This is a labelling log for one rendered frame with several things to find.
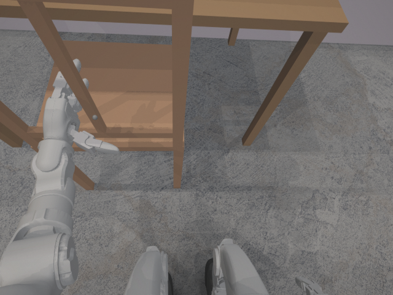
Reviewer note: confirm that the right robot hand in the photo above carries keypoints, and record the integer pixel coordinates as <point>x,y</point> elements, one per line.
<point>309,287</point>

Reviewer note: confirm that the right robot thigh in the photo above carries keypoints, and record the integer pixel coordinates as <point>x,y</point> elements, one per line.
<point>240,275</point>

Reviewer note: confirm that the left robot thigh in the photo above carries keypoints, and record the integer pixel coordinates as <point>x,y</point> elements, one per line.
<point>150,270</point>

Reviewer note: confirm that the robot thigh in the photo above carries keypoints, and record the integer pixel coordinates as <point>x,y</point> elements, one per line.
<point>240,275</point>
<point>150,270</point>

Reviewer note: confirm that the robot left forearm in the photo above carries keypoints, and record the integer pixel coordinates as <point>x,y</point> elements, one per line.
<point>52,201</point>

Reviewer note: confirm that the left robot hand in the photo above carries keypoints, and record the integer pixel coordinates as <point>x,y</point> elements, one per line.
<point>61,110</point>

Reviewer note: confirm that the chair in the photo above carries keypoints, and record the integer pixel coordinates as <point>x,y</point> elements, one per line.
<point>138,91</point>

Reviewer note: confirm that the left robot upper arm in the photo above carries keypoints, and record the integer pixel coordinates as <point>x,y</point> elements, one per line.
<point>42,265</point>

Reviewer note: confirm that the table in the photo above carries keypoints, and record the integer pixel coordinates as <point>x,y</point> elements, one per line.
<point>315,17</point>

